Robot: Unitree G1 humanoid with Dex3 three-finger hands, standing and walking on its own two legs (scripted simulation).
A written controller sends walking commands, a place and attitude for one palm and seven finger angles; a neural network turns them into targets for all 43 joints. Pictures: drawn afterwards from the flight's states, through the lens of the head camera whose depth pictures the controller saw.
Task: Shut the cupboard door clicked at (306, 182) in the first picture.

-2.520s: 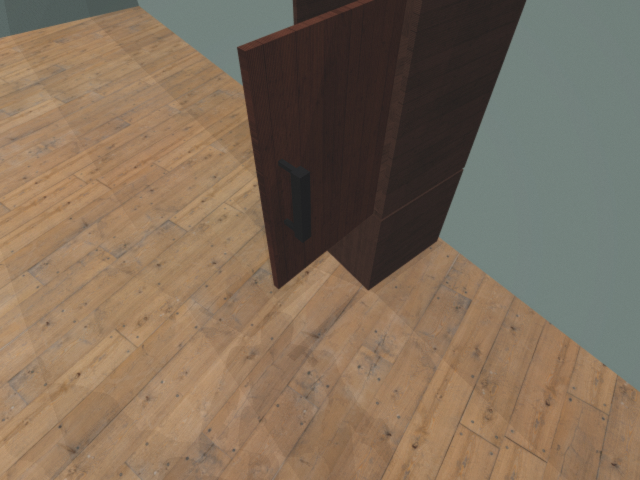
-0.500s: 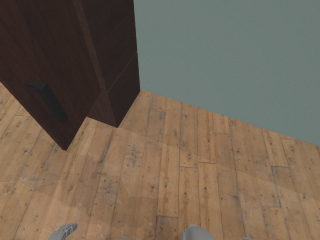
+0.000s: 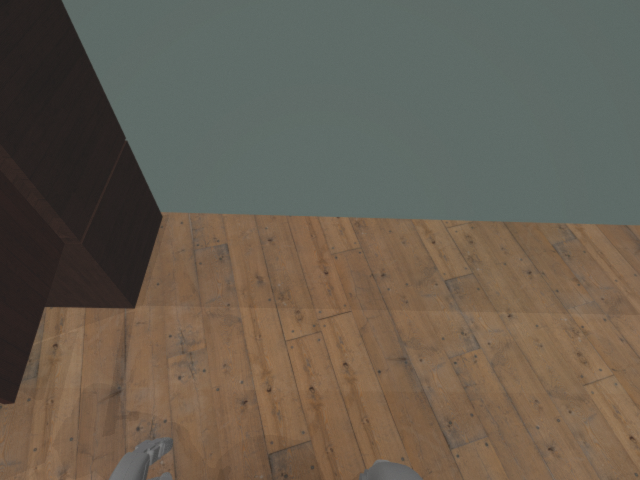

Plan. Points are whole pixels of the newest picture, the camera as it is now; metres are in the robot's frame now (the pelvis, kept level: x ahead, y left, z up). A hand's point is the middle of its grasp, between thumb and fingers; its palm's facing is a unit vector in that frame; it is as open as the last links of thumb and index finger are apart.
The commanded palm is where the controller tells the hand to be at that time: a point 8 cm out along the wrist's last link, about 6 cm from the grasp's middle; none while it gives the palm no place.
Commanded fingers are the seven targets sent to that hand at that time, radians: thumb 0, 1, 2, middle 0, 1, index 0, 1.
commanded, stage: walk around to get in front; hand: left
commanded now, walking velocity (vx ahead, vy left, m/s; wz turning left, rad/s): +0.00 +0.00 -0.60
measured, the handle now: out of the picture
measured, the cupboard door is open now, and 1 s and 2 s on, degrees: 97 97 97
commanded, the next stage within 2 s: none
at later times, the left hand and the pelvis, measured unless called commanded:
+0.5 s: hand (210, 462) +0.16 +0.16 -0.18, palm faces -0.27 -0.94 -0.19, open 7.3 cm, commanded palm none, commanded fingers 0.00 0.90 0.90 -0.20 -0.30 -0.20 -0.30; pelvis +0.02 -0.01 +0.00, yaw -19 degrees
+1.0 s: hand (281, 417) +0.22 +0.07 -0.18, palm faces -0.58 -0.79 -0.21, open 7.3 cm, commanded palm none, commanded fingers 0.00 0.90 0.90 -0.20 -0.30 -0.20 -0.30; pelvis +0.03 -0.04 -0.01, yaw -37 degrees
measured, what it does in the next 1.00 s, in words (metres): steps on the spot, turning right: right foot, then left foot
